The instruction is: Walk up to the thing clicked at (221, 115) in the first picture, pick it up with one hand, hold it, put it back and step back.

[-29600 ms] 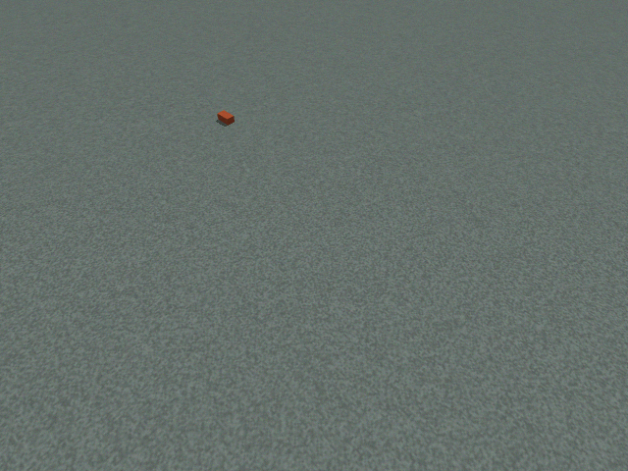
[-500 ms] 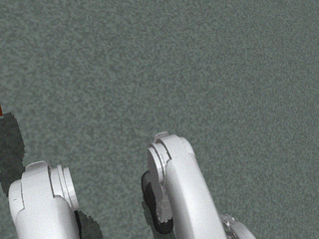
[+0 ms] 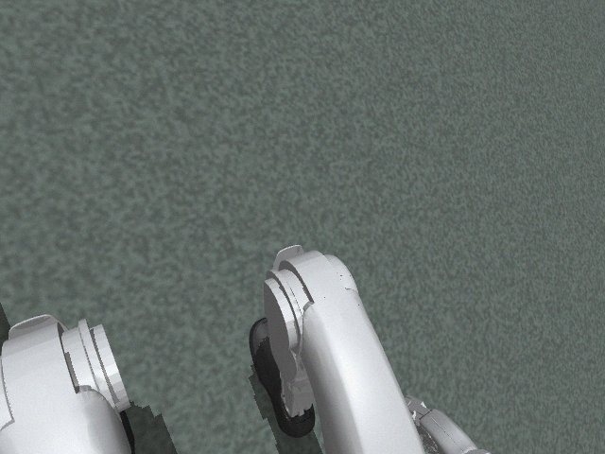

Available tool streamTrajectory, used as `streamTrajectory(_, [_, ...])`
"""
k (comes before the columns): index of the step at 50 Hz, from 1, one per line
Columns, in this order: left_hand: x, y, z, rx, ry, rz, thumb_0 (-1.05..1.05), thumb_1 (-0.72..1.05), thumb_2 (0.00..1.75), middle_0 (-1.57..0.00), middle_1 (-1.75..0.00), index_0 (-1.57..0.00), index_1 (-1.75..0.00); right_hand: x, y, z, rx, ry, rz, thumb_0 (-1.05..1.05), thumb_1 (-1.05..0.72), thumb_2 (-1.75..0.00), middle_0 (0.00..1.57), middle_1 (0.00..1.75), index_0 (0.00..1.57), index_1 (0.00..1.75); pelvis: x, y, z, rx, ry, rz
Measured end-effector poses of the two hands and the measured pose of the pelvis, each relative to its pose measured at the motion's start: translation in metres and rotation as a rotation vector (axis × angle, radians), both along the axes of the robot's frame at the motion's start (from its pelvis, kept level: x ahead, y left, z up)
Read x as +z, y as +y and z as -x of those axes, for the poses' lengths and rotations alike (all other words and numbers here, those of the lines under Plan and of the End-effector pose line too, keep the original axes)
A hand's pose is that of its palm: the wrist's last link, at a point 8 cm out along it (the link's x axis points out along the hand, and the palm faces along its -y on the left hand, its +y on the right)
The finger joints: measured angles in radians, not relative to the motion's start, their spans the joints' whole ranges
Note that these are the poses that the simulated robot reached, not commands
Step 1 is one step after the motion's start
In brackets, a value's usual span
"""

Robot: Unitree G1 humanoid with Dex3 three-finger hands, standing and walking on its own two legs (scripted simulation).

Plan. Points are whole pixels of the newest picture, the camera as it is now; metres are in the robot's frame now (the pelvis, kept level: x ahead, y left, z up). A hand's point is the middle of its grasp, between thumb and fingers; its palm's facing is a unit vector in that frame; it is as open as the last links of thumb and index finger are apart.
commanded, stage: rest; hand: left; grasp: from above
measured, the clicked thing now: out of the picture +0.45 +0.33 -0.26
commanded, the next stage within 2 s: open in 0.82 s
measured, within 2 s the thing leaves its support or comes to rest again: rests again in 0.58 s
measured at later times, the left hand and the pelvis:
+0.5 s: hand out of the picture +0.44 +0.32 -0.24, palm faces -0.45 -0.15 -0.88, open 7.7 cm; pelvis +0.00 +0.01 +0.00, yaw -2 degrees
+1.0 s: hand out of the picture +0.44 +0.33 -0.25, palm faces -0.44 -0.16 -0.88, open 7.7 cm; pelvis -0.01 +0.01 -0.01, yaw -3 degrees
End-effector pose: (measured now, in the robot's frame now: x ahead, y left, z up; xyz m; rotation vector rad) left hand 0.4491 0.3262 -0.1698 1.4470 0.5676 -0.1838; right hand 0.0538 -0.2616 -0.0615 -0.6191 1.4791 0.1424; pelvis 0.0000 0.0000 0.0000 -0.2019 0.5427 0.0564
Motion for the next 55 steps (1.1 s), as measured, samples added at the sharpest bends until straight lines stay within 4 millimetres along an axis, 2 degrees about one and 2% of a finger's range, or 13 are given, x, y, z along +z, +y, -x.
streamTrajectory(10, [-0.006,0.003,0.003,0.024,-0.003,0.001,0.00,0.32,0.16,-0.97,-0.17,-0.99,-0.15,0.003,0.003,-0.004,0.041,-0.018,-0.006,0.00,-0.90,-0.90,0.21,0.30,0.20,0.30,-0.002,0.003,0.002,-0.004,-0.018,0.013])
streamTrajectory(24, [-0.016,0.002,0.003,0.006,-0.001,0.014,0.00,0.32,0.16,-0.97,-0.18,-0.99,-0.16,0.009,0.011,0.006,0.064,0.001,-0.014,0.00,-0.91,-0.90,0.21,0.30,0.20,0.30,-0.003,0.006,0.005,-0.011,-0.040,0.032])
streamTrajectory(48, [-0.024,0.007,0.000,0.029,-0.007,0.015,0.00,0.32,0.15,-0.97,-0.17,-0.99,-0.15,0.015,0.021,0.008,0.117,0.000,-0.044,0.00,-0.91,-0.90,0.21,0.30,0.20,0.30,-0.005,0.011,0.006,-0.021,-0.065,0.055])
streamTrajectory(55, [-0.025,0.007,0.002,0.010,0.005,0.010,0.00,0.34,0.19,-0.91,-0.23,-0.92,-0.20,0.014,0.024,0.009,0.124,-0.001,-0.054,0.00,-0.90,-0.90,0.21,0.30,0.20,0.30,-0.005,0.011,0.008,-0.020,-0.071,0.055])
